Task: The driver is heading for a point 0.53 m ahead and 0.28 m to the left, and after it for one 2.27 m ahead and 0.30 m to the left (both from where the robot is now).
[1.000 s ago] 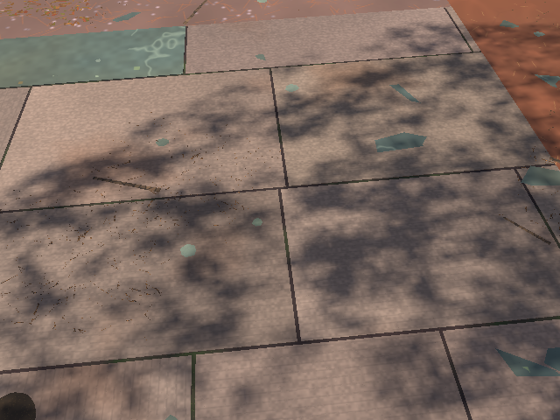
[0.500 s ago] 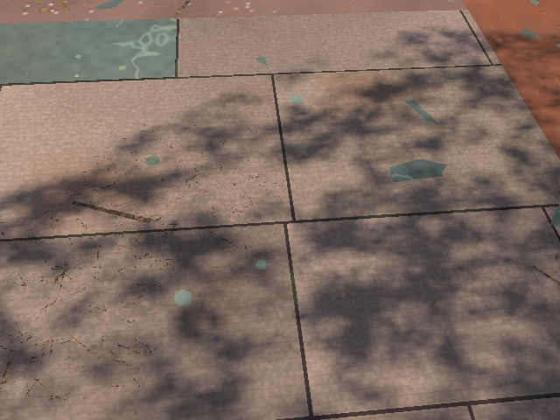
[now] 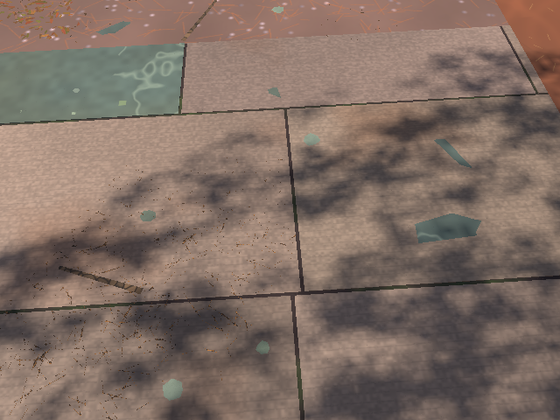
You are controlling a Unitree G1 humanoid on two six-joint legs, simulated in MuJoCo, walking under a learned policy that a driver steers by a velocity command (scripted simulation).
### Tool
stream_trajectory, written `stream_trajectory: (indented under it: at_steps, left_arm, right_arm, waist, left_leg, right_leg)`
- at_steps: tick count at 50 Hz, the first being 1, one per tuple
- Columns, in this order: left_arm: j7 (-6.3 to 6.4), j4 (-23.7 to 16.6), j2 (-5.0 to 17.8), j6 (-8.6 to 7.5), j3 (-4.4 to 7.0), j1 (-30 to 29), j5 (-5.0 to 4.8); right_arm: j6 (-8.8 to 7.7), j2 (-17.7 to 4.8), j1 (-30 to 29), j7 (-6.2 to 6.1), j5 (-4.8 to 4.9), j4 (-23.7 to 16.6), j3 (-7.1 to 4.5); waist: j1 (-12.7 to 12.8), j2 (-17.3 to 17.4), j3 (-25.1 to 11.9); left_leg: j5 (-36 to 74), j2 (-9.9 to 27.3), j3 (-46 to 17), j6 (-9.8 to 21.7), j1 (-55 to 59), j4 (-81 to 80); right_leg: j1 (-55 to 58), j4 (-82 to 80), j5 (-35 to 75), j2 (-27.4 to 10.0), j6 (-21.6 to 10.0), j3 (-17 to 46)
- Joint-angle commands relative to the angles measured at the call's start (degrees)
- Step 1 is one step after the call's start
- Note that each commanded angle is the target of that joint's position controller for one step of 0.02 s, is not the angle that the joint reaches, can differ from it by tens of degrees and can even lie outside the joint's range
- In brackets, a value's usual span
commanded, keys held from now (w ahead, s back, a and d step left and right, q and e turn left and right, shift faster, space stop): w+q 0.84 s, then w+e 0.16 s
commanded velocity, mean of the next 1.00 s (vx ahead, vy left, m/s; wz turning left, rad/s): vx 0.50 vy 0.00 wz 0.49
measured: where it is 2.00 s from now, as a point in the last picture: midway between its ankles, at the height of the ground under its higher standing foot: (171, 229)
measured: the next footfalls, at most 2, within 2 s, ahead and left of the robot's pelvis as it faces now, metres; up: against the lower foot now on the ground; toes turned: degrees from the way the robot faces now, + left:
left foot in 0.46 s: +0.38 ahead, +0.18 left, +0.00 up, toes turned +19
right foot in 0.96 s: +0.74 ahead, +0.13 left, +0.00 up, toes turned +31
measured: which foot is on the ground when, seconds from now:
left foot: up 0.00-0.44, down 0.46-0.98, up 1.00-1.00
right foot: down 0.00-0.48, up 0.50-0.94, down 0.96-1.00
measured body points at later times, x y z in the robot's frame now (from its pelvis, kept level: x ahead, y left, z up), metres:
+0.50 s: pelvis +0.26 +0.06 -0.01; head +0.30 +0.08 +0.43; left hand +0.21 +0.34 -0.15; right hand +0.52 -0.13 -0.11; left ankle +0.35 +0.16 -0.73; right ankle +0.11 -0.12 -0.68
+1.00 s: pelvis +0.56 +0.14 -0.01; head +0.58 +0.16 +0.44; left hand +0.62 +0.46 -0.09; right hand +0.72 -0.10 -0.12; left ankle +0.35 +0.16 -0.71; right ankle +0.70 +0.11 -0.73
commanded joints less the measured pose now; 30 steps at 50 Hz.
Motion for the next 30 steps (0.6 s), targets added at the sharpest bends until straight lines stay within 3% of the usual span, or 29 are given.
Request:
stream_trajectory:
  at_steps: [1,3,4,6,9,13,16,18,20,21,22,23,24,25,26,27,28,29,30]
  left_arm:
    - [0.58,0.9,6.5,0.21,1.55,10.7,0.08]
    - [0.37,1.3,4.7,-0.04,1.13,7.2,0.77]
    - [0.43,1.7,4.8,-0.15,1.30,7.1,0.77]
    - [0.87,2.5,6.3,-0.43,1.81,7.7,0.89]
    - [1.77,3.3,7.7,-0.26,2.29,9.2,1.12]
    - [2.63,3.6,9.5,0.37,2.70,11.3,0.62]
    - [2.83,4.4,10.6,1.30,3.15,14.6,-0.12]
    - [2.76,4.6,11.5,2.11,3.50,15.5,-0.72]
    - [2.82,4.1,13.1,2.82,3.96,14.3,-1.18]
    - [2.91,3.8,14.0,3.26,4.19,13.6,-1.44]
    - [2.93,3.4,14.5,3.76,4.20,12.3,-1.69]
    - [3.01,2.9,13.7,3.77,3.80,12.4,-1.32]
    - [2.58,0.2,6.5,2.82,1.75,15.7,1.12]
    - [1.74,-2.0,5.3,0.00,0.64,14.9,-0.23]
    - [1.14,-3.8,9.4,-1.68,1.66,6.8,-2.77]
    - [1.12,-4.2,9.1,-2.42,1.51,5.3,-2.96]
    - [1.67,-3.0,9.1,-2.43,1.74,5.9,-1.45]
    - [1.94,-2.6,9.9,-1.77,2.38,7.1,-0.53]
    - [1.84,-2.6,10.1,-0.82,2.65,7.9,-0.35]
  right_arm:
    - [-1.47,-6.4,-4.5,-0.47,0.70,-5.9,-1.60]
    - [0.27,-4.0,-2.9,-0.51,0.16,-5.7,-2.14]
    - [1.03,-2.5,-2.4,-0.41,0.24,-5.9,-2.07]
    - [2.05,-2.2,-4.0,-0.50,0.07,-7.2,-2.32]
    - [2.25,-2.6,-8.1,-0.08,-0.55,-9.3,-2.60]
    - [1.78,-1.8,-16.2,1.60,-0.87,-12.1,-1.87]
    - [1.82,-1.6,-21.8,2.74,-0.79,-14.9,-1.37]
    - [1.93,-2.1,-23.5,3.44,-0.65,-16.6,-1.39]
    - [2.08,-3.8,-22.1,3.84,-0.57,-17.6,-2.12]
    - [2.20,-5.3,-18.6,3.83,-0.47,-17.3,-2.90]
    - [2.20,-7.6,-11.1,3.68,-0.22,-15.6,-4.27]
    - [2.40,-11.8,-1.2,2.74,-0.12,-12.9,-6.53]
    - [2.59,-18.8,1.9,1.68,0.06,-12.0,-8.05]
    - [1.55,-18.5,2.2,2.07,-0.70,-14.1,-7.03]
    - [0.79,-13.8,2.0,2.50,-1.32,-13.8,-5.60]
    - [0.22,-11.6,-1.0,2.46,-1.16,-13.9,-4.98]
    - [0.01,-9.4,-5.8,2.39,-0.92,-15.1,-4.30]
    - [-0.08,-7.6,-9.2,2.20,-1.22,-16.1,-3.67]
    - [-0.13,-7.0,-10.4,1.94,-1.54,-16.8,-3.36]
  waist:
    - [6.4,-5.8,-8.3]
    - [3.0,-7.6,-4.1]
    - [2.3,-7.4,-3.2]
    - [1.7,-5.9,-1.4]
    - [2.1,-4.5,0.1]
    - [4.5,-3.5,2.1]
    - [6.4,-2.8,4.0]
    - [6.3,-3.5,4.2]
    - [4.2,-5.2,1.8]
    - [1.9,-6.4,-0.9]
    - [-2.6,-6.1,-4.8]
    - [-7.1,-3.6,-10.1]
    - [-3.3,11.1,-13.8]
    - [-1.8,11.3,-23.2]
    - [-4.6,4.8,-18.2]
    - [-2.8,3.1,-12.2]
    - [0.0,-0.9,-8.7]
    - [2.3,-0.1,-7.1]
    - [3.6,0.5,-6.6]
  left_leg:
    - [5.8,6.3,-1.8,1.2,-27.5,14.7]
    - [10.4,8.8,-2.0,1.4,-21.6,10.3]
    - [11.3,9.1,-1.6,1.4,-20.7,9.5]
    - [14.9,9.3,-1.8,1.0,-22.9,7.5]
    - [22.9,8.9,-2.4,0.2,-26.8,-0.3]
    - [30.5,7.9,2.2,0.2,-25.6,-12.9]
    - [28.7,7.4,4.5,1.1,-27.5,-18.2]
    - [24.3,6.4,6.2,2.2,-27.4,-20.4]
    - [18.5,3.2,9.5,4.2,-21.5,-21.2]
    - [15.6,0.8,11.3,5.4,-16.0,-21.1]
    - [16.6,-2.1,12.6,7.1,-5.8,-24.0]
    - [19.2,-3.0,9.4,9.5,10.8,-26.8]
    - [16.8,11.5,-16.8,16.8,29.4,-29.0]
    - [6.9,20.0,-44.5,24.2,38.1,-40.5]
    - [9.9,18.8,-39.0,20.2,36.1,-43.6]
    - [14.8,16.8,-30.4,17.9,28.8,-42.9]
    - [20.1,14.1,-23.5,16.0,19.8,-42.8]
    - [25.2,12.3,-18.9,14.9,12.7,-43.5]
    - [27.0,11.0,-17.2,14.6,8.8,-44.8]
  right_leg:
    - [28.2,-17.2,-4.2,-18.6,-8.7,22.7]
    - [18.4,-21.3,-1.4,-15.2,-7.1,13.9]
    - [16.4,-22.7,0.5,-14.8,-7.4,11.1]
    - [15.2,-24.3,5.0,-14.8,-8.0,6.7]
    - [17.3,-25.0,9.1,-14.5,-8.0,1.4]
    - [19.7,-25.6,9.9,-13.9,-6.9,-4.7]
    - [25.9,-23.9,11.4,-15.6,-6.5,-6.8]
    - [29.9,-21.1,16.0,-16.7,-5.8,-8.0]
    - [31.8,-14.9,33.1,-16.9,-4.7,-9.7]
    - [32.0,-8.8,42.8,-16.7,-4.0,-10.4]
    - [29.9,1.6,47.9,-15.1,-2.8,-11.7]
    - [20.5,16.5,40.1,-12.8,-0.3,-12.3]
    - [-3.4,38.1,-4.7,-5.0,3.1,-11.1]
    - [-15.8,49.2,-27.1,3.0,3.6,3.7]
    - [-22.1,50.5,-22.7,0.2,2.0,8.0]
    - [-22.9,46.5,-17.2,-2.3,0.6,7.6]
    - [-18.7,41.7,-13.2,-4.8,0.7,7.8]
    - [-13.8,37.5,-10.8,-6.4,1.0,8.0]
    - [-10.5,35.4,-9.5,-7.0,1.5,8.2]
Keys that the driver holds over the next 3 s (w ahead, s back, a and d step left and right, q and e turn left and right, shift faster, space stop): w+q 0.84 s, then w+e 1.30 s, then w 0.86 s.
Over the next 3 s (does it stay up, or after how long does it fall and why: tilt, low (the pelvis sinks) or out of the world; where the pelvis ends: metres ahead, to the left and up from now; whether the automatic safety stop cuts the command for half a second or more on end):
stays up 1.61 0.20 0.00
